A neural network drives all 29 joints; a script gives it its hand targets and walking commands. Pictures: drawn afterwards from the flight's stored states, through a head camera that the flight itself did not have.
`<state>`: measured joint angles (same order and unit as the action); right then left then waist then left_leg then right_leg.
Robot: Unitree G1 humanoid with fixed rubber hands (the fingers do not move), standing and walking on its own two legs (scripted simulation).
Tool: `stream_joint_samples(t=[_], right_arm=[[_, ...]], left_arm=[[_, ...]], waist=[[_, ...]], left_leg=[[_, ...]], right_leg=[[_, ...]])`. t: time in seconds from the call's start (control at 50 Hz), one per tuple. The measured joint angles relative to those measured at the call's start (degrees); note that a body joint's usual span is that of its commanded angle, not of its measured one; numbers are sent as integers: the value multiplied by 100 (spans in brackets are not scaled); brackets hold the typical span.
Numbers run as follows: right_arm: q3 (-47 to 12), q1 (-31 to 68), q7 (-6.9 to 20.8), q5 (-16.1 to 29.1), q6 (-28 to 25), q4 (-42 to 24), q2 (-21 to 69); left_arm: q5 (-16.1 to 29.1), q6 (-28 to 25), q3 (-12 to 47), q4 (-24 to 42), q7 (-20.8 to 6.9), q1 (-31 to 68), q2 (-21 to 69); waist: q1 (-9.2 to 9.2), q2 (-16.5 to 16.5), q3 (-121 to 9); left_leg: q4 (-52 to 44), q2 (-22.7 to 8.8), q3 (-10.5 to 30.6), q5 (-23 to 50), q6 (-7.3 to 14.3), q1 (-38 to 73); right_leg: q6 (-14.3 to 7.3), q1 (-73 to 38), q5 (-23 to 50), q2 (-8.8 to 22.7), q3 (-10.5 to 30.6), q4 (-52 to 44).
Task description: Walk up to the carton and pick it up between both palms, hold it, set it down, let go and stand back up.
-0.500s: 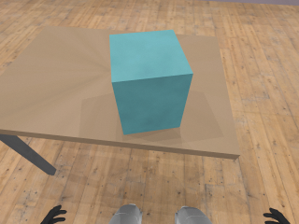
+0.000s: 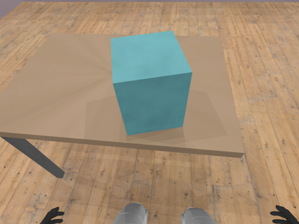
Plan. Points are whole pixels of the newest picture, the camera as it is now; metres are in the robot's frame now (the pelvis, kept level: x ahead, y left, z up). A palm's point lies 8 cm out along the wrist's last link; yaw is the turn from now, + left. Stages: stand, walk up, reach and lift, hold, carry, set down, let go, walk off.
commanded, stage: walk up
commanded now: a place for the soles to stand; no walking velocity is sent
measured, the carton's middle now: (149, 85) +0.51 +0.05 +0.05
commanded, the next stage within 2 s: none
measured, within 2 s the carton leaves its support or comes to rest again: neither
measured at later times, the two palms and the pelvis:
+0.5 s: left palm out of the picture +0.04 +0.49 -0.10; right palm out of the picture +0.08 -0.13 -0.06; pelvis -0.01 +0.18 +0.02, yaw +1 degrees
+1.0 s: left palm out of the picture +0.07 +0.55 -0.17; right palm out of the picture -0.03 -0.07 -0.05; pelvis -0.05 +0.27 -0.01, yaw -3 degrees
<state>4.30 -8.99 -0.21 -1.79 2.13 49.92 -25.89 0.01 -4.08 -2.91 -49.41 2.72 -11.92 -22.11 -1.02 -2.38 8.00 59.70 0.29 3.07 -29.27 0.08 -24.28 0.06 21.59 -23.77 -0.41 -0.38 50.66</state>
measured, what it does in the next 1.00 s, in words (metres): steps to the left: left foot, then right foot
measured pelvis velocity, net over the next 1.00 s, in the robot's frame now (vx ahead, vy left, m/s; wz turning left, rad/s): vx -0.05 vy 0.27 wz -0.05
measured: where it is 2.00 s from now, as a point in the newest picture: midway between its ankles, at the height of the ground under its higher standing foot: outside the picture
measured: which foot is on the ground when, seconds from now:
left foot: up 0.00-0.24, down 0.26-0.68, up 0.70-0.82, down 0.84-1.00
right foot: down 0.00-0.26, up 0.28-0.66, down 0.68-0.84, up 0.86-1.00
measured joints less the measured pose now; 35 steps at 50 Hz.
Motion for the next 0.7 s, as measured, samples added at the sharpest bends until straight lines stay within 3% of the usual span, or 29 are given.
stream_joint_samples(t=[0.08, 0.16, 0.24, 0.26, 0.28, 0.32, 0.38, 0.44, 0.5, 0.56, 0.64, 0.66, 0.68, 0.7], right_arm=[[56, -1, 121, -2, 230, -185, -357], [92, -3, 219, -2, 273, -334, -498], [101, -4, 313, -2, 187, -394, -480], [105, -5, 317, -1, 123, -396, -447], [104, -5, 317, -1, 34, -395, -364], [106, -27, 316, -1, -115, -369, -171], [105, -101, 302, -1, -206, -180, 195], [106, -155, 211, -2, -316, 23, 478], [107, -200, 102, -2, -397, 169, 606], [108, -199, 5, 51, -407, 165, 607], [109, -199, -88, 85, -434, 32, 500], [120, -191, -104, 109, -410, 1, 487], [144, -169, -122, 154, -359, -43, 471], [150, -126, -138, 198, -325, -89, 426]], left_arm=[[0, -38, 2, -1, 196, -260, 1], [0, -73, 3, -1, 213, -414, -5], [0, -73, 4, 1, 213, -451, -4], [0, -73, 3, -1, 213, -439, -10], [-1, -69, 3, -4, 213, -451, -19], [0, -33, 3, -18, 213, -523, -13], [0, -4, 4, -20, 212, -465, -41], [0, -4, 5, -18, 207, -394, -43], [0, 35, 5, -19, 165, -387, -45], [0, 106, 5, -18, 116, -389, -46], [0, 208, 4, -16, 80, -400, -48], [0, 211, 5, -15, 68, -425, -48], [0, 211, 3, -13, 60, -439, -63], [0, 211, 2, -18, 60, -443, -70]], waist=[[2, -405, -1], [4, -661, -3], [7, -722, -86], [2, -679, -63], [-35, -557, -5], [-46, -465, -16], [28, -270, -79], [26, 55, -85], [23, 341, -89], [21, 487, -91], [17, 441, -103], [2, 442, -105], [-30, 475, -30], [-91, 464, 69]], left_leg=[[573, -1, 79, -20, 0, -141], [739, -24, 82, -56, 0, -178], [154, -64, 88, -291, 31, -174], [-61, -27, 34, -136, 99, -156], [-32, 73, -104, -58, 217, -140], [27, 103, -270, -68, 420, -132], [-282, 109, -328, 62, 480, -29], [-903, 158, -495, 357, 451, 240], [-1502, 268, -658, 637, 391, 539], [-2024, 389, -819, 873, 179, 824], [-2305, 494, -982, 1009, 123, 983], [-2287, 522, -1037, 1035, -85, 982], [-1930, 545, -1124, 1187, -576, 839], [-924, 550, -1072, 1153, -956, 468]], right_leg=[[166, -36, 3, 135, 0, 0], [231, -18, -6, 400, -1, 6], [257, 158, -21, 724, -5, 36], [230, 189, -27, 823, 24, 63], [73, 236, -31, 910, 141, 182], [-2, 511, -542, 740, 247, 921], [-78, 927, -561, 223, 246, 1908], [-78, 1097, -109, -119, 252, 2070], [-96, 1016, 162, -256, 258, 1842], [-113, 714, 173, -305, 261, 1133], [-142, 182, 171, -318, 267, -61], [-238, -53, 167, -290, 272, -579], [-561, -477, 336, -190, 258, -1465], [-638, -651, 1106, -117, 257, -1900]])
